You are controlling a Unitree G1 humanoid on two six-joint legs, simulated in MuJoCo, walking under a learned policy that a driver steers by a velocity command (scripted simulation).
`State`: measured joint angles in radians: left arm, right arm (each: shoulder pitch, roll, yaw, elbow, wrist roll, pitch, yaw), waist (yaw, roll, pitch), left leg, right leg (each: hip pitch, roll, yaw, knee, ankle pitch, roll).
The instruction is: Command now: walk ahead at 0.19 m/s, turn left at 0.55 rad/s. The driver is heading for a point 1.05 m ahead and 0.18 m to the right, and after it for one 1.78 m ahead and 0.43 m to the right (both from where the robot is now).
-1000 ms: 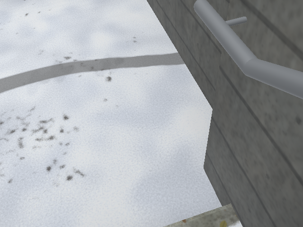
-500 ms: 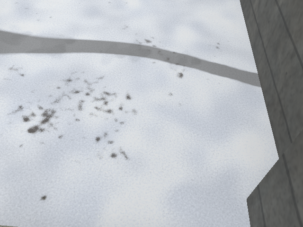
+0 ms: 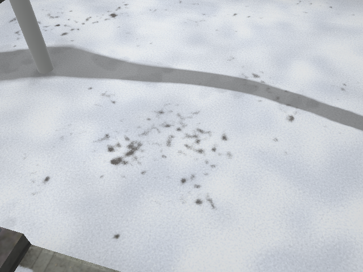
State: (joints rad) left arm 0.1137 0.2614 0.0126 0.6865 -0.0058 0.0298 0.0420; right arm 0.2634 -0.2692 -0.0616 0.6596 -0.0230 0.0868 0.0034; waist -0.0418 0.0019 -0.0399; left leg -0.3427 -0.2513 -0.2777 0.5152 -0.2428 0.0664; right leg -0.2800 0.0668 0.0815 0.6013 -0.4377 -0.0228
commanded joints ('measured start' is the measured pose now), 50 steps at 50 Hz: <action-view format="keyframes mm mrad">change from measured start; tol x32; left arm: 1 392 160 44 34 9 -17 1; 50 319 78 39 268 47 -115 -45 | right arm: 1 -117 26 -7 -89 27 -41 -19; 21 -350 -57 10 74 -45 -68 31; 29 331 -167 -36 335 -10 -163 5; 35 -129 -51 -3 269 -26 -190 -25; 50 -100 -107 -12 295 -72 -137 -18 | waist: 1 194 -206 23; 27 -90 -151 -21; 29 -140 375 -143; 50 37 15 116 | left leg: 1 -638 -20 44 482 -482 -9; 12 -480 135 119 719 240 -65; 22 -460 261 316 440 135 -1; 29 690 519 -221 -52 76 118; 36 -347 287 184 27 -374 74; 41 -305 273 268 236 -227 71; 43 -145 266 297 699 8 82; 45 -416 129 411 1447 -491 88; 50 -749 371 165 892 -48 -62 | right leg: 1 534 -349 351 -224 -372 -36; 8 -50 -230 290 -415 -207 -133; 25 150 -263 44 -59 902 -183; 27 53 -224 19 339 839 -119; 29 -526 -20 20 907 -149 -37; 33 -555 -128 35 592 16 -37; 37 185 -11 -179 188 788 8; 44 377 -179 -18 -503 886 -167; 46 610 -296 151 12 1253 -132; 50 290 -403 565 -232 291 -387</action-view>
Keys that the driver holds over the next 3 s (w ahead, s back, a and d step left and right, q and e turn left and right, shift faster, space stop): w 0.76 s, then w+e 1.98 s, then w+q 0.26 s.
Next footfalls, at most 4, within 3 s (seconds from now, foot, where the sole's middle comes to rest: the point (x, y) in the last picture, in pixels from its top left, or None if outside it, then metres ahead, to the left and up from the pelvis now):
0.54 left None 0.23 0.17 -0.77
0.88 right None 0.43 0.06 -0.93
1.38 left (132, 239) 0.84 0.27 -1.09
1.90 right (177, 206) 1.01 0.04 -1.09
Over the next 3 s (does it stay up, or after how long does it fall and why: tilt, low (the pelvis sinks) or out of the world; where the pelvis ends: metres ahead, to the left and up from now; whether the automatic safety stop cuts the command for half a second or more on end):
stays up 1.31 -0.22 -0.32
